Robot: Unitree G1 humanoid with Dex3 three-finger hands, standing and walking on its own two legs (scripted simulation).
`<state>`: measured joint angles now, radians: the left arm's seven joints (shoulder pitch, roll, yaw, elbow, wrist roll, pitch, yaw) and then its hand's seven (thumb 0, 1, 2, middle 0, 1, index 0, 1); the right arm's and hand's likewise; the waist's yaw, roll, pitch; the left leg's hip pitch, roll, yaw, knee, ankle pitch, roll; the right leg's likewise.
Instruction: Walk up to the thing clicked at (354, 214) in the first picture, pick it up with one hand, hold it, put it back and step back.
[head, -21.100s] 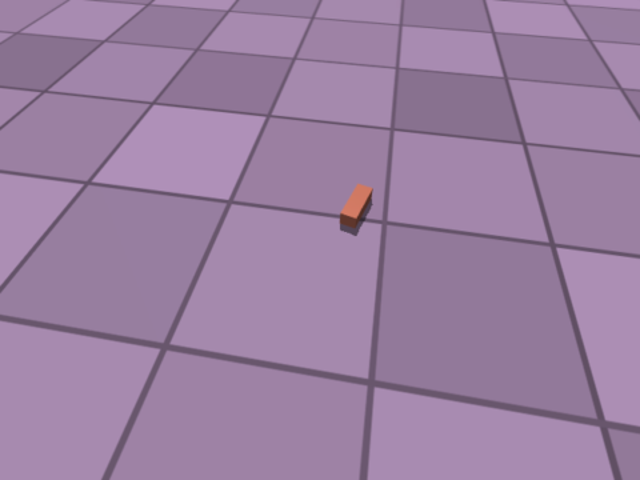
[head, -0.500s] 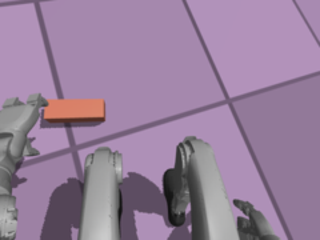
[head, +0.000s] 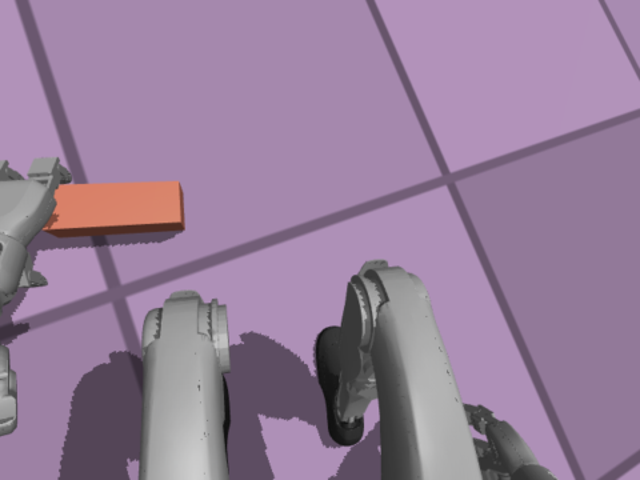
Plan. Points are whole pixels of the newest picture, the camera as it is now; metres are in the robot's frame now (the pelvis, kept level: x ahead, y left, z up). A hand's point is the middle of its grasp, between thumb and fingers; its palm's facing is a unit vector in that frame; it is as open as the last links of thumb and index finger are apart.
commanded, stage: rise first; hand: left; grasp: from above
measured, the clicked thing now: (119, 209) +0.49 +0.24 -0.32
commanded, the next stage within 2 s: approach in 0.56 s
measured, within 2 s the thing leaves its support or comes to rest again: neither
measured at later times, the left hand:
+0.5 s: hand (42, 229) +0.43 +0.30 -0.20, palm faces -0.48 -0.03 -0.88, open 14.1 cm
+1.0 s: hand (105, 197) +0.48 +0.23 -0.22, palm faces -0.44 -0.01 -0.90, open 13.8 cm
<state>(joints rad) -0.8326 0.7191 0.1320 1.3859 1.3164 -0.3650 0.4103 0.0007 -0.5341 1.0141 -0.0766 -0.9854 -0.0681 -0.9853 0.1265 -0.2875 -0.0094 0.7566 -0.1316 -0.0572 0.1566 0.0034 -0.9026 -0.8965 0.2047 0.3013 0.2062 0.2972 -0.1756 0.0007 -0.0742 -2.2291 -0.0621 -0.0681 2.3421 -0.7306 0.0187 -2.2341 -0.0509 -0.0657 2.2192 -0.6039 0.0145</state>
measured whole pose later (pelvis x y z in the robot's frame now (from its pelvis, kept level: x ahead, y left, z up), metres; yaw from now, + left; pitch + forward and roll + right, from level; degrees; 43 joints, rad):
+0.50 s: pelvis +0.01 +0.00 -0.01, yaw -1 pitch +37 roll -7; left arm -0.85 0.74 0.14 1.42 1.37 -0.35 0.49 0.00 -0.52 1.00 -0.08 -1.01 -0.08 -1.00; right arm 0.11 -0.28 -0.01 0.77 -0.16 -0.06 0.16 0.00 -0.90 -0.90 0.20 0.30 0.21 0.30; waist -0.20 -0.01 -0.07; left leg -2.27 -0.06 -0.07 2.39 -0.77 0.02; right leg -2.28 -0.05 -0.06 2.26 -0.64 0.02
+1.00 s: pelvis +0.00 +0.00 -0.02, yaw -2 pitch +36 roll -8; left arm -1.06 0.72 0.03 1.60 1.39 -0.30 0.55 0.00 -0.47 0.95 -0.07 -1.07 -0.10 -1.03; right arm 0.13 -0.29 0.05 0.77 -0.19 -0.10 0.17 0.00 -0.90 -0.89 0.20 0.30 0.21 0.30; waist -0.29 -0.02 -0.04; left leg -2.31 -0.05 -0.09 2.43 -0.75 0.02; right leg -2.31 -0.04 -0.08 2.28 -0.60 0.02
